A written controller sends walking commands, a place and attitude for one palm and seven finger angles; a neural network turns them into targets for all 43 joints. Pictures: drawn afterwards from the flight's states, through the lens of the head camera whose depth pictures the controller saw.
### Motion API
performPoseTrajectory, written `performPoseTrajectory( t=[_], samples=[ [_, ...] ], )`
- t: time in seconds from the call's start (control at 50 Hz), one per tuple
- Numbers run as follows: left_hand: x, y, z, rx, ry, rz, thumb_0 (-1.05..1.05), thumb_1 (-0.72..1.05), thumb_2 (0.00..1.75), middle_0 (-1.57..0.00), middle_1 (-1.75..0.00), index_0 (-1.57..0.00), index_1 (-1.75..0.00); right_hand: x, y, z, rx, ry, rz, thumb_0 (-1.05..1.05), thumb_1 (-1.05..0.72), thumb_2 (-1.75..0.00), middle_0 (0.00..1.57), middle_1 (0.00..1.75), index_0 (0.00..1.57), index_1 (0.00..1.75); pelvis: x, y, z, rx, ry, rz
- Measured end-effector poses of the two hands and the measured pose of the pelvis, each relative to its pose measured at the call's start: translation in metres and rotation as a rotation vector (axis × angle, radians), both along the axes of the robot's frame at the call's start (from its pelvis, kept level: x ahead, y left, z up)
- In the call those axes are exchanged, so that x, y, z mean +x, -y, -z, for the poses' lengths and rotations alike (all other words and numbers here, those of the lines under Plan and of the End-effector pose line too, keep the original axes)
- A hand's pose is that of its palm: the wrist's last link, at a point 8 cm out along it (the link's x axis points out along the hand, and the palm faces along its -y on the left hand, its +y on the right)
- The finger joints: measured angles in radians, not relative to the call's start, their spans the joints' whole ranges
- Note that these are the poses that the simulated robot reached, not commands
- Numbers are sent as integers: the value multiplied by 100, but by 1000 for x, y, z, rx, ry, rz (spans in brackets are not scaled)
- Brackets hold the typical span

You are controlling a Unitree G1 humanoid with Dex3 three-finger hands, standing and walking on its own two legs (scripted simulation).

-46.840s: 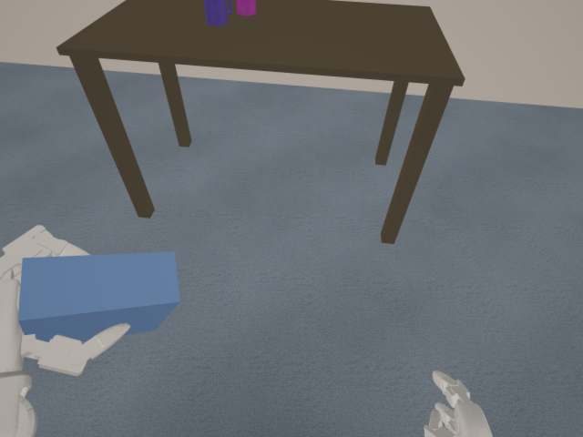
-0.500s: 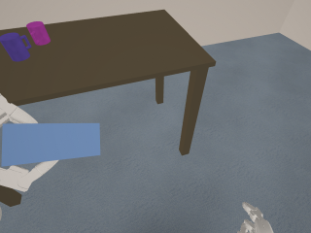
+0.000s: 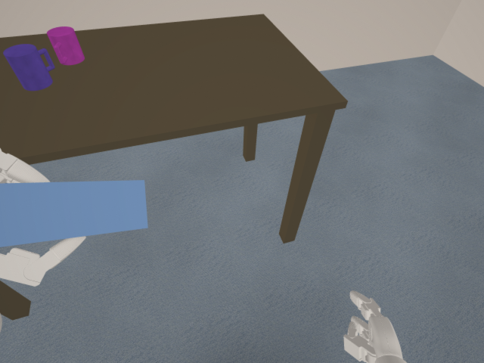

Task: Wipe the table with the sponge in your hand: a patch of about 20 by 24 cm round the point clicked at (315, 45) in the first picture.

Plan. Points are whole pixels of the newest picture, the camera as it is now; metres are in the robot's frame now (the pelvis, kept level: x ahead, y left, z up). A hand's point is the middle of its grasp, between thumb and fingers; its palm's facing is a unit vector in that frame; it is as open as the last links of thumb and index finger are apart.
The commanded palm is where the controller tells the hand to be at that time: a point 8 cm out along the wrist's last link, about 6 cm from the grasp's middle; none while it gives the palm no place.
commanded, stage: stand and wait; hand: left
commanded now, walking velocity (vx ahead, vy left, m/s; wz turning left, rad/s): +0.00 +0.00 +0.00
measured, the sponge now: (91, 210) +0.24 +0.20 +0.19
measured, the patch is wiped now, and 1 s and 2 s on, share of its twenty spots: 1.00 1.00 1.00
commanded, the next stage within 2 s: none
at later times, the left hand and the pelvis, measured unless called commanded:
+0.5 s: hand (40, 219) +0.21 +0.23 +0.22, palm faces +0.45 -0.81 -0.38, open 9.5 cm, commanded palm +0.15 +0.27 +0.24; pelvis -0.01 +0.00 +0.00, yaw +0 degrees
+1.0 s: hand (46, 221) +0.21 +0.23 +0.22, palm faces +0.45 -0.81 -0.37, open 9.5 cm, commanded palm +0.15 +0.27 +0.24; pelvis -0.01 -0.01 +0.00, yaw +0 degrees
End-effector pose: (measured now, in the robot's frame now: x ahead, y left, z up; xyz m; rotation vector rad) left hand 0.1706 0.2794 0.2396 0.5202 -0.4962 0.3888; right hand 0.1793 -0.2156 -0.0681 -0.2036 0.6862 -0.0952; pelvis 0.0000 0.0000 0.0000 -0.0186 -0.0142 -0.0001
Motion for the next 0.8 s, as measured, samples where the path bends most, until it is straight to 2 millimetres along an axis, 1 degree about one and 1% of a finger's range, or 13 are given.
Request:
performPoseTrajectory(
  t=[0.1, 0.2, 0.28, 0.38, 0.48, 0.56, 0.62, 0.72, 0.8],
  samples=[
    [2, -5, 8, -54, -19, -24, -1, -50, 108, -77, -139, -82, -140, -4, -1, 0, 8, 7, 8, 1, -90, -90, 21, 30, 20, 30, -3, -2, -1, -1, 3, 2],
    [3, 3, 15, -74, -50, 9, -1, -50, 108, -77, -139, -82, -140, -12, 4, -1, -2, 6, 21, 1, -90, -90, 21, 30, 20, 30, -5, -2, -1, 0, 1, 3],
    [1, 10, 11, -44, -47, 32, -1, -51, 108, -77, -139, -82, -140, -18, 10, 1, -12, -8, 34, 1, -90, -90, 20, 30, 20, 30, -7, 0, -1, 0, -3, 3],
    [-3, 10, 3, -9, -33, 23, -1, -51, 108, -77, -139, -82, -140, -25, 18, 5, -12, -26, 52, 1, -90, -90, 20, 30, 20, 30, -8, 2, -1, -1, -4, 4],
    [-3, 8, 7, -21, -53, -2, -1, -51, 108, -77, -139, -82, -140, -29, 23, 7, -6, -30, 66, 1, -90, -90, 20, 30, 20, 30, -8, 4, -1, -1, -2, 6],
    [-2, 10, 14, -44, -81, -7, -1, -51, 108, -77, -139, -82, -140, -30, 26, 8, -6, -26, 70, 1, -90, -90, 20, 30, 20, 30, -9, 5, -1, -2, 0, 7],
    [-2, 14, 16, -49, -89, 1, -1, -51, 108, -77, -139, -82, -140, -30, 27, 8, -9, -22, 68, 1, -90, -90, 20, 30, 20, 30, -10, 6, -1, -2, 0, 7],
    [-4, 17, 10, -29, -72, 16, -1, -51, 108, -77, -139, -82, -140, -28, 27, 7, -9, -17, 66, 1, -90, -90, 20, 30, 20, 30, -11, 7, -1, -1, 0, 7],
    [-5, 16, 5, -15, -55, 10, -1, -51, 108, -77, -139, -82, -140, -26, 25, 7, -2, -13, 64, 1, -90, -90, 20, 30, 20, 30, -10, 7, -1, -1, 0, 7]
  ],
)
